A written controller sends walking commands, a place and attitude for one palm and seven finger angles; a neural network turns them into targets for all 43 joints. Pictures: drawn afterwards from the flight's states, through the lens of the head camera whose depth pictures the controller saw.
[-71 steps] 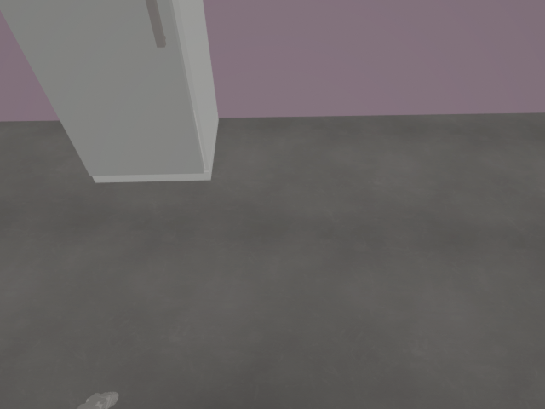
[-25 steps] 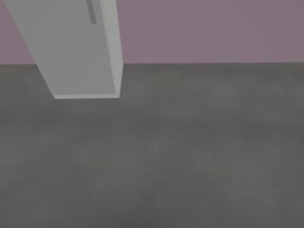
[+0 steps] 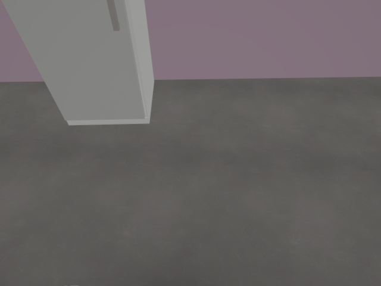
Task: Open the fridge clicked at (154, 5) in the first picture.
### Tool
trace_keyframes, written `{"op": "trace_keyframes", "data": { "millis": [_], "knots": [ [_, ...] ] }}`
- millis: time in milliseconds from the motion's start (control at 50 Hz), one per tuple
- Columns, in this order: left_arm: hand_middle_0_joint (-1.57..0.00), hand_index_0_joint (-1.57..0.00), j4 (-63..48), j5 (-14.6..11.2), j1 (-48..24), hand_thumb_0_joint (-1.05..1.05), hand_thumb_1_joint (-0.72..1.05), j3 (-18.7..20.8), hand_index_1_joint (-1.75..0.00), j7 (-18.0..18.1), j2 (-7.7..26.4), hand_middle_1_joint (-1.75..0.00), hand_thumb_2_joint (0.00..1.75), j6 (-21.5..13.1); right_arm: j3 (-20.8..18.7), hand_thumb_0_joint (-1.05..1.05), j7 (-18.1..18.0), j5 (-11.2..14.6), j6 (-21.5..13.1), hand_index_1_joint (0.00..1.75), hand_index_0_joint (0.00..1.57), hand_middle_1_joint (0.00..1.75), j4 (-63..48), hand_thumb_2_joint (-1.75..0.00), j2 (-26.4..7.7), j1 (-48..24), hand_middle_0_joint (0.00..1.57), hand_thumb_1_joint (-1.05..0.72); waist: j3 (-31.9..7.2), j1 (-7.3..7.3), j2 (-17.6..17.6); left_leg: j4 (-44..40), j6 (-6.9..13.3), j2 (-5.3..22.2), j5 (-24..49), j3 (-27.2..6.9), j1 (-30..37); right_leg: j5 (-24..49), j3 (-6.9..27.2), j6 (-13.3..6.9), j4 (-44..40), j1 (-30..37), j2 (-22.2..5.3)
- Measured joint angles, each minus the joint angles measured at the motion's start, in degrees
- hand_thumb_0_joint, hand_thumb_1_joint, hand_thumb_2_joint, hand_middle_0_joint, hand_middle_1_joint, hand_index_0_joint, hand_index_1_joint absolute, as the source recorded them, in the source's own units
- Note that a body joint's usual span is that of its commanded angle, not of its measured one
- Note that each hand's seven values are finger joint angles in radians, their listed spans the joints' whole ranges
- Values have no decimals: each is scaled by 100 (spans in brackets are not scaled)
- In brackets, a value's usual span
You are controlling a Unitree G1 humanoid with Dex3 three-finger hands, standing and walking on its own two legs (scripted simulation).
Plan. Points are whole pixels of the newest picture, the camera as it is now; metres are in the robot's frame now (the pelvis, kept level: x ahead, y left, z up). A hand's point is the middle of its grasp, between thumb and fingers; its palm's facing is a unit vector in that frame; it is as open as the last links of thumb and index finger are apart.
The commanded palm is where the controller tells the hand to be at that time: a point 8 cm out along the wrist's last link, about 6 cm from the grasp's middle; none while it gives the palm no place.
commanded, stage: look at it before walking up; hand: right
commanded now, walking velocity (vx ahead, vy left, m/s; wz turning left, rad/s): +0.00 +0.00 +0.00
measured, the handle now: out of the picture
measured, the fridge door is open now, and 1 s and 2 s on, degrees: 0 0 0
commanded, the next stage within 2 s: walk to a spot facing it in 0.02 s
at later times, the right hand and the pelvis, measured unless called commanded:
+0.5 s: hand out of the picture +0.06 -0.19 -0.18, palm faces -0.15 +0.95 -0.27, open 7.4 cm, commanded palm none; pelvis -0.02 +0.02 -0.02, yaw +11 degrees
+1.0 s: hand out of the picture +0.08 -0.16 -0.16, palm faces -0.30 +0.93 -0.22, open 7.4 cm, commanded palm none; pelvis +0.01 +0.02 +0.00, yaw +24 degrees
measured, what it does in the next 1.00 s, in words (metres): lifts its right foot, turning left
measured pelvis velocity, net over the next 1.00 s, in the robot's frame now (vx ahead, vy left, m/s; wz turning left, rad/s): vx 0.01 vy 0.02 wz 0.42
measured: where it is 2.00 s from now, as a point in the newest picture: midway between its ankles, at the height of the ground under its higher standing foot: (159, 258)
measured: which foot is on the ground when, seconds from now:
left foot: down 0.00-1.00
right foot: down 0.00-0.52, up 0.54-1.00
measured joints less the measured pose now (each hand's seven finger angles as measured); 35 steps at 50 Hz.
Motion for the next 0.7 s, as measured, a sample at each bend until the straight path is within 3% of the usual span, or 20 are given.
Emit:
{"op": "trace_keyframes", "data": {
  "millis": [200, 380, 460, 520, 560, 600, 640, 700],
  "knots": [
    [-21, -21, -13, 4, -7, 1, 90, 3, -30, 21, -14, -30, 90, 14, -24, 1, -7, 3, 34, 30, 20, 30, -12, -90, -10, 41, 21, -90, 22, -37, -12, -12, 5, -24, 8, -48, 3, -13, -50, 9, -12, 27, -25],
    [-20, -20, -503, 27, 88, 1, 91, 110, -30, 117, -437, -30, 90, 174, -135, 1, 0, -17, 351, 30, 20, 30, -401, -90, 258, 351, 20, -91, 179, -89, 103, 1041, 8, -165, -283, -470, -746, -399, -556, 25, 708, -351, -155],
    [-21, -21, -647, 41, 195, 1, 90, 159, -30, 112, -618, -30, 90, 186, -220, 1, 51, -21, 455, 30, 20, 30, -565, -90, 438, 458, 20, -91, 345, -115, 107, 2451, -81, -83, -1278, -139, -1255, -544, -856, 62, 973, -386, -278],
    [-21, -21, -694, 62, 308, 1, 90, 214, -30, 96, -619, -30, 90, 248, -255, 1, 111, -33, 403, 30, 20, 30, -732, -90, 605, 605, 20, -91, 350, -151, -88, 2056, -96, 20, -948, 156, -1054, -772, -974, 207, 1412, -537, -518],
    [-21, -21, -709, 40, 334, 1, 90, 264, -30, 94, -600, -30, 90, 332, -259, 1, 87, -64, 276, 30, 20, 30, -803, -90, 674, 690, 21, -91, 335, -155, -208, 1916, 169, -86, -703, 198, -1074, -1282, -755, 249, 2346, -962, -610],
    [-21, -21, -710, 21, 330, 1, 90, 308, -30, 104, -587, -30, 90, 410, -251, 1, 29, -56, 242, 30, 20, 30, -826, -90, 764, 711, 21, -91, 381, -122, -275, 1876, 383, -178, -811, 230, -1054, -1556, -355, 244, 3352, -1396, -470],
    [-20, -20, -704, 22, 304, 1, 91, 327, -30, 89, -590, -30, 90, 432, -258, 1, -3, -41, 237, 30, 20, 30, -855, -90, 825, 764, 21, -91, 378, -156, -243, 1549, 453, -250, -665, 148, -972, -1357, -213, 262, 3972, -1704, -373],
    [-20, -20, -762, 59, 258, 1, 91, 339, -30, 50, -585, -30, 90, 392, -261, 1, 0, -14, 193, 30, 20, 30, -845, -90, 875, 868, 21, -91, 320, -172, -159, 936, 471, -350, -265, -46, -829, -886, -143, 328, 4255, -1948, -330]
  ]
}}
